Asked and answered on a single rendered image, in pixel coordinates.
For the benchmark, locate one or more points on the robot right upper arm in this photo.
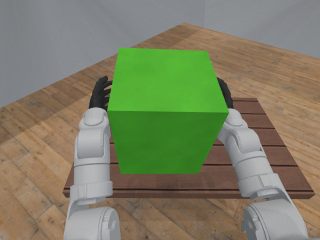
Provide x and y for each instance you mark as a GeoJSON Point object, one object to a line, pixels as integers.
{"type": "Point", "coordinates": [274, 220]}

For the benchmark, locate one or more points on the carton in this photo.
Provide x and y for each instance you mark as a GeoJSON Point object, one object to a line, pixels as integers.
{"type": "Point", "coordinates": [165, 110]}

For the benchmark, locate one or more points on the robot left upper arm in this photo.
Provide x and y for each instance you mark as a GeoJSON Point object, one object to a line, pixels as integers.
{"type": "Point", "coordinates": [98, 223]}

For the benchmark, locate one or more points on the robot right hand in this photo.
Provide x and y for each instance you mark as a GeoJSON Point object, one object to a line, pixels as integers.
{"type": "Point", "coordinates": [226, 93]}

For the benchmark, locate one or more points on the robot left hand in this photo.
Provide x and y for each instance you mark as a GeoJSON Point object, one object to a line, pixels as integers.
{"type": "Point", "coordinates": [97, 99]}

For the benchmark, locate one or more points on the table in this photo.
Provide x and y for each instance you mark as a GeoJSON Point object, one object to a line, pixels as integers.
{"type": "Point", "coordinates": [217, 178]}

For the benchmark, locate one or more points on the robot right forearm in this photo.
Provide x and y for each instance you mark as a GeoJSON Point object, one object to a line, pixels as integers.
{"type": "Point", "coordinates": [256, 178]}

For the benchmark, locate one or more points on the robot left forearm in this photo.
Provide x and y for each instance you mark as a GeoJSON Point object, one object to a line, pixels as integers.
{"type": "Point", "coordinates": [91, 162]}

